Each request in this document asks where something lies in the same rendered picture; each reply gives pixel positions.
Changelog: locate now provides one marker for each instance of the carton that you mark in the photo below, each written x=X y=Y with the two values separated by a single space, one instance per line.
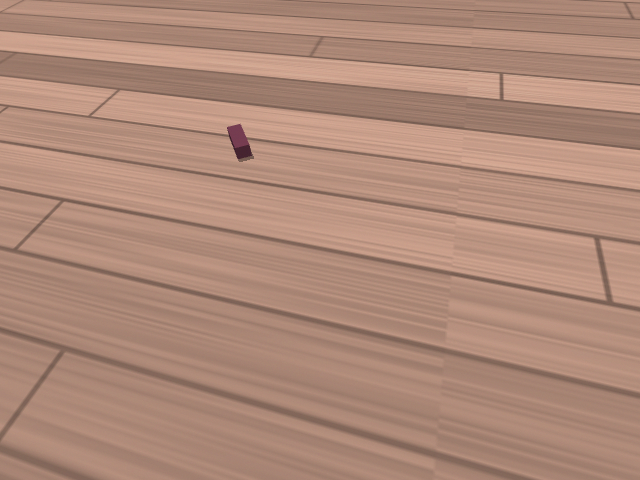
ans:
x=239 y=141

